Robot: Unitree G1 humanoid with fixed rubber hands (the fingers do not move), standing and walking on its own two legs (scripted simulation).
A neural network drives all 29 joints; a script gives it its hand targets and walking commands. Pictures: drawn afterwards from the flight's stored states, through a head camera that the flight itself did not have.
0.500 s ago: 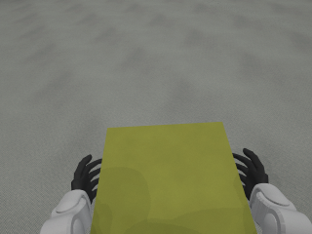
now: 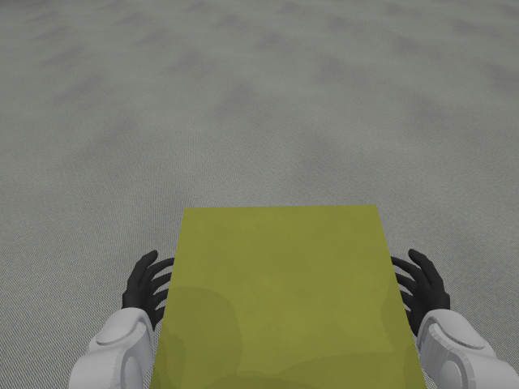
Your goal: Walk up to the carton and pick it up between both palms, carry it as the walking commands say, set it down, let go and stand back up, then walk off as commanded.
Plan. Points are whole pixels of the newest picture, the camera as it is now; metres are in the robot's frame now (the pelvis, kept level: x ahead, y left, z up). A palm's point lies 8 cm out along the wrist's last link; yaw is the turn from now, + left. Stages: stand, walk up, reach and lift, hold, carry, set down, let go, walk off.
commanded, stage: carry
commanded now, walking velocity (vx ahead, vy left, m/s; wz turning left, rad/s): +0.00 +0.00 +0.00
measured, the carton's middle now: (280, 320) +0.25 -0.01 +0.01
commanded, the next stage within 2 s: none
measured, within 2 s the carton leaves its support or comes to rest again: neither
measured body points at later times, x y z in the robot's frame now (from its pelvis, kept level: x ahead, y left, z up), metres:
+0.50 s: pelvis -0.03 +0.07 +0.00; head -0.05 +0.08 +0.45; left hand +0.21 +0.26 +0.09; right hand +0.21 -0.11 +0.10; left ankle +0.03 +0.10 -0.73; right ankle -0.02 -0.09 -0.73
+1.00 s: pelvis -0.02 +0.10 +0.00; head -0.04 +0.12 +0.45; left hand +0.22 +0.28 +0.08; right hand +0.21 -0.09 +0.09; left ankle +0.01 +0.18 -0.73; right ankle -0.03 -0.03 -0.73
